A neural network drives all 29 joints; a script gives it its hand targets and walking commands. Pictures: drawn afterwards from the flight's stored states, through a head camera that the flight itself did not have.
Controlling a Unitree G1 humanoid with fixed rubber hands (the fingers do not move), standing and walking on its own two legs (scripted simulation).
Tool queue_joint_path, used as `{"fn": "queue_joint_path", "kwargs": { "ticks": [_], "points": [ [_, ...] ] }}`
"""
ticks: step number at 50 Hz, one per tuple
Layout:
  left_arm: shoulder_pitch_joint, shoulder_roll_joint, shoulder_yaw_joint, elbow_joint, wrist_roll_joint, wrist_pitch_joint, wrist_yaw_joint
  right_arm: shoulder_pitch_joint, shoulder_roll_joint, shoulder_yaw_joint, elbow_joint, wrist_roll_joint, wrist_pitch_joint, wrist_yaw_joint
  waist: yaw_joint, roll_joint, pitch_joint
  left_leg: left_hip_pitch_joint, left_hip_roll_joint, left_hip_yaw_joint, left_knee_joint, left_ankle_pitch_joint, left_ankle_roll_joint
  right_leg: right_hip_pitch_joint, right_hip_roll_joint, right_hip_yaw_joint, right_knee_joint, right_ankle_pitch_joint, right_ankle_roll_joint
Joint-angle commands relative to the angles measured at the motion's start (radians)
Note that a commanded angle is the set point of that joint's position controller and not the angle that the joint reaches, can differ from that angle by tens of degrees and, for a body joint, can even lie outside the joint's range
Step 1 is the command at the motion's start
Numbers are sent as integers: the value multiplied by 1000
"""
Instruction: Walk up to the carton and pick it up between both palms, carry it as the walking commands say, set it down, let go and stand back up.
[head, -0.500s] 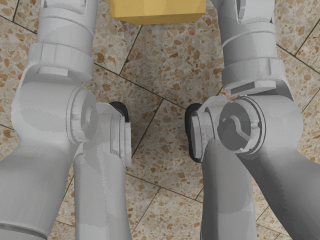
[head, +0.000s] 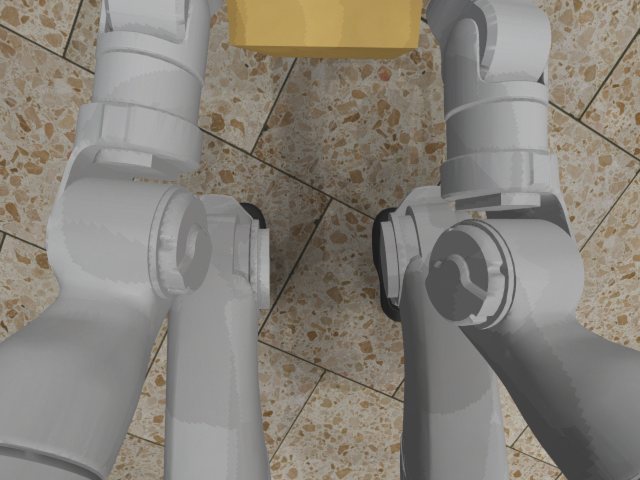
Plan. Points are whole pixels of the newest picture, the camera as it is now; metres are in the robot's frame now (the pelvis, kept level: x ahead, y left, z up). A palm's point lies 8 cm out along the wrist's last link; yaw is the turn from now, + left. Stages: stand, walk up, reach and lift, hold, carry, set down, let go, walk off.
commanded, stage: reach and lift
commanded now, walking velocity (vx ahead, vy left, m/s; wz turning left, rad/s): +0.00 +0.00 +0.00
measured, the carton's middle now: out of the picture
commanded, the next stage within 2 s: none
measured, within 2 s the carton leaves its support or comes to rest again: neither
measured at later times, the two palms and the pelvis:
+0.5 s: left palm out of the picture +0.55 +0.11 -0.07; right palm out of the picture +0.53 -0.12 -0.05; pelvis -0.01 +0.00 +0.04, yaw +0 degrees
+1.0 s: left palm out of the picture +0.53 +0.11 +0.00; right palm out of the picture +0.51 -0.12 +0.02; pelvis -0.02 +0.00 +0.09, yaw +0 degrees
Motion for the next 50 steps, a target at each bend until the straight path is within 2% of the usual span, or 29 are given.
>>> {"fn": "queue_joint_path", "kwargs": {
  "ticks": [1,4,8,12,13,21,22,28,29,38,50],
  "points": [
    [-791,-1129,-431,-241,-179,-93,-325,-687,999,607,56,151,37,417,-18,78,-2103,830,-85,170,-172,291,25,556,84,-176,-206,309,-51],
    [-785,-1138,-429,-236,-168,-86,-327,-676,1003,597,63,143,40,417,-20,91,-2100,839,-85,167,-191,278,26,556,85,-177,-221,299,-51],
    [-781,-1149,-423,-234,-165,-77,-328,-677,1017,599,51,133,49,414,-26,78,-2129,854,-88,163,-217,261,24,575,88,-175,-246,285,-51],
    [-786,-1160,-436,-262,-167,-67,-326,-679,1025,613,29,142,58,414,-20,86,-2182,893,-89,162,-243,268,22,610,88,-176,-269,294,-51],
    [-800,-1163,-439,-272,-169,-66,-325,-679,1029,614,27,139,62,413,-27,82,-2198,897,-91,164,-246,263,23,622,89,-175,-276,294,-51],
    [-766,-1187,-436,-269,-157,-41,-327,-656,1051,616,23,131,83,416,-21,79,-2216,937,-92,157,-303,247,23,646,91,-174,-324,275,-51],
    [-777,-1184,-437,-274,-156,-39,-328,-651,1051,612,27,128,87,417,-30,78,-2226,942,-89,156,-309,242,23,654,90,-177,-332,273,-52],
    [-766,-1202,-439,-279,-147,-28,-327,-648,1070,621,18,129,97,416,-17,85,-2244,974,-91,155,-348,234,23,685,94,-173,-366,268,-51],
    [-763,-1202,-438,-282,-147,-26,-328,-638,1075,621,25,124,101,416,-24,71,-2245,976,-92,155,-351,232,26,691,95,-172,-372,265,-51],
    [-749,-1213,-442,-296,-142,-14,-330,-619,1101,637,13,126,115,413,-11,71,-2267,1019,-93,156,-406,222,26,755,99,-164,-430,260,-48],
    [-707,-1256,-447,-295,-138,-2,-337,-594,1133,651,6,123,126,414,-12,70,-2296,1102,-92,147,-485,206,29,841,101,-159,-505,247,-46]
  ]
}}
